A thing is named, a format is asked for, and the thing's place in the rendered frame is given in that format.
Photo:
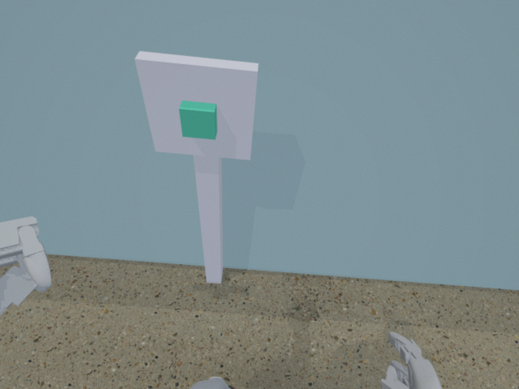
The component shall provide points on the robot right hand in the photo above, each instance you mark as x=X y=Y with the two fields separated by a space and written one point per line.
x=420 y=373

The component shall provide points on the robot left hand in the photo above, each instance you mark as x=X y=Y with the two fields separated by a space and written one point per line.
x=19 y=244

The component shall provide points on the button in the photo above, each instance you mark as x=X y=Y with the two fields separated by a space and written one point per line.
x=198 y=120

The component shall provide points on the panel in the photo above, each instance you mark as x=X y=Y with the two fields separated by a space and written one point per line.
x=166 y=80

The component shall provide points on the left robot shin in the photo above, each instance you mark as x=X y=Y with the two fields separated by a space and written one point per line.
x=218 y=378

